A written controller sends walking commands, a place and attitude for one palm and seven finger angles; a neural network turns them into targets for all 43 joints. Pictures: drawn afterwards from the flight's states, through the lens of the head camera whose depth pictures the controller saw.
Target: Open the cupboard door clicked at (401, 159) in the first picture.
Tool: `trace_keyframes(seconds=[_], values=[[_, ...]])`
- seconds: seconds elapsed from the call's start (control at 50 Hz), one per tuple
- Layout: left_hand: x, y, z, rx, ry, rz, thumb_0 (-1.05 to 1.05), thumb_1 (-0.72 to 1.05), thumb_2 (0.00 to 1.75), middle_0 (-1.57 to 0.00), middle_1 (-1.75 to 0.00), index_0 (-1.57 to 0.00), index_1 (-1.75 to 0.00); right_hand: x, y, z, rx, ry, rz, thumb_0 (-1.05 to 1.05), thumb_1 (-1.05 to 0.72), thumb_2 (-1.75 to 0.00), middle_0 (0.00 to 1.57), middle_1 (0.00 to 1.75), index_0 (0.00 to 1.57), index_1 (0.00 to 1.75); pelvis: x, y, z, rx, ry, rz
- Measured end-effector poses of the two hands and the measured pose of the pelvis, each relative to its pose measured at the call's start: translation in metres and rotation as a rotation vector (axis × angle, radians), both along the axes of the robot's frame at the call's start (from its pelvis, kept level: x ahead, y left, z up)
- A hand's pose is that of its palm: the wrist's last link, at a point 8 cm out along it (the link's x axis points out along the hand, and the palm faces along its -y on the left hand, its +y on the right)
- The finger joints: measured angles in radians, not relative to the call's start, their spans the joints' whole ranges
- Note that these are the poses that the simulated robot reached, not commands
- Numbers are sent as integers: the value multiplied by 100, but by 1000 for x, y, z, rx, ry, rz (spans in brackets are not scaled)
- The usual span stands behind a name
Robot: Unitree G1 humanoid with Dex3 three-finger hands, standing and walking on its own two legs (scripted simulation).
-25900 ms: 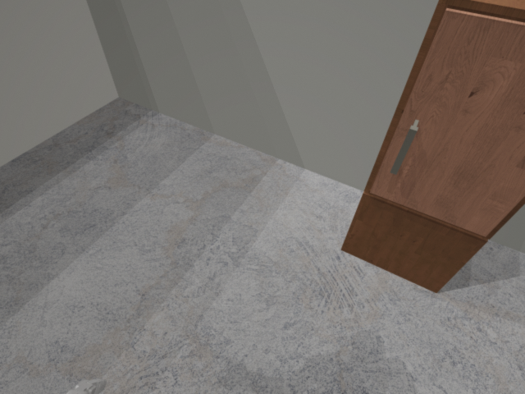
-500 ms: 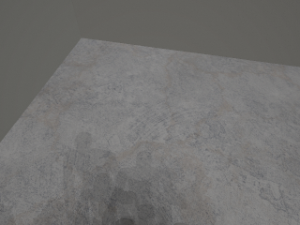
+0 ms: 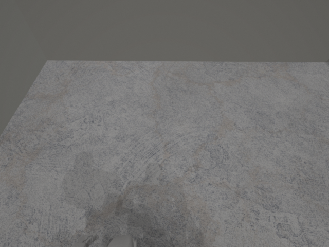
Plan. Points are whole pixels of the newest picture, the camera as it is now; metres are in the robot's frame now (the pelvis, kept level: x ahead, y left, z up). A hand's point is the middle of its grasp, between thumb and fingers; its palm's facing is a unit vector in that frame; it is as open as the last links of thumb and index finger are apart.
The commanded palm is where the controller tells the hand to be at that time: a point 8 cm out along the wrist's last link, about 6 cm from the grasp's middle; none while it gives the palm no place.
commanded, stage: turn to face it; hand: left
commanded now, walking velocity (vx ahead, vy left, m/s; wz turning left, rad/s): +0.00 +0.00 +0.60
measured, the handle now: out of the picture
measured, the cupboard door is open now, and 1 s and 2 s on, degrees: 43 43 43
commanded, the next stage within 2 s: none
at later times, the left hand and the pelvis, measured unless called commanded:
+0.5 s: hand out of the picture +0.12 +0.23 -0.17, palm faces +0.30 -0.92 -0.25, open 7.4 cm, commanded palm none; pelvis +0.09 +0.00 -0.01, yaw +16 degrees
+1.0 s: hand out of the picture +0.05 +0.13 -0.19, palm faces +0.59 -0.77 -0.22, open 7.4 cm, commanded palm none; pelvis +0.14 -0.05 -0.02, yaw +36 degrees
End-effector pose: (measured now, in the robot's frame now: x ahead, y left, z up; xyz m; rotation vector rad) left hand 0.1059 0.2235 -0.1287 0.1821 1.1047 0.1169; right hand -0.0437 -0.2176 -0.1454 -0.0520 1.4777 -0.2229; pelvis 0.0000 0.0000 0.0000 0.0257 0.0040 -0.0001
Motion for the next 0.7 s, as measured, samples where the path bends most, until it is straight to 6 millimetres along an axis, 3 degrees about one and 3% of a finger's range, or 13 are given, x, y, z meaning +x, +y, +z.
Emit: trace_keyframes(seconds=[0.14, 0.28, 0.34, 0.5, 0.62, 0.7], values=[[4, 13, -8, -6, 27, 110, -3, 96, 90, -20, -30, -20, -30, 132, -11, 6, -32, -167, 150, 1, -93, -90, 20, 30, 19, 30, 42, -1, -2, -22, -6, 88], [-13, 33, -44, -39, 127, 220, -1, 93, 90, -20, -30, -20, -30, 234, -5, 3, -98, -300, 303, 0, -92, -90, 20, 30, 19, 30, 76, 16, -27, -35, -6, 164], [-15, 41, -44, -22, 160, 248, 0, 92, 90, -20, -30, -20, -30, 253, -3, 5, -109, -307, 345, 0, -92, -90, 20, 30, 19, 30, 80, 16, -26, -26, 0, 191], [-4, 45, -13, 33, 105, 336, 0, 91, 90, -19, -30, -20, -30, 278, -10, 8, -72, -242, 449, 0, -91, -90, 20, 30, 20, 30, 93, -4, -11, -48, 30, 284], [-3, 22, -3, 94, 65, 392, 0, 91, 90, -19, -30, -20, -30, 309, -34, -7, -29, -237, 486, 1, -91, -90, 21, 30, 20, 30, 110, -38, -17, -32, 39, 364], [-18, -4, 6, 98, 87, 449, 0, 91, 90, -19, -30, -20, -30, 339, -45, -6, -22, -230, 535, 1, -91, -90, 21, 30, 20, 30, 120, -51, -11, -12, 26, 425]])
